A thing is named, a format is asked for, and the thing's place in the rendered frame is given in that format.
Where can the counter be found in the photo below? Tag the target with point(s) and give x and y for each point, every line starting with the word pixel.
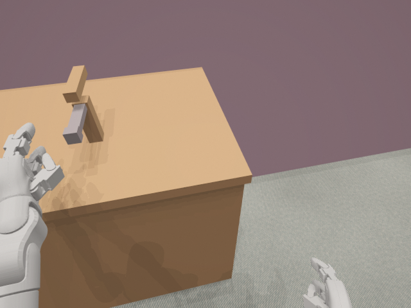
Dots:
pixel 151 199

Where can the right robot hand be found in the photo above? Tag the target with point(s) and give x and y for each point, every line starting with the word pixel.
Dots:
pixel 332 295

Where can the robot left forearm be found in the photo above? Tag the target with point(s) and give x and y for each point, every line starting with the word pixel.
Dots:
pixel 22 233

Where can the left robot hand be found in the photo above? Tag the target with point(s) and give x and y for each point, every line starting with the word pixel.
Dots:
pixel 20 176

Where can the tap lever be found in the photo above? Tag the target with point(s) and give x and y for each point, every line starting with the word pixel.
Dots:
pixel 73 132

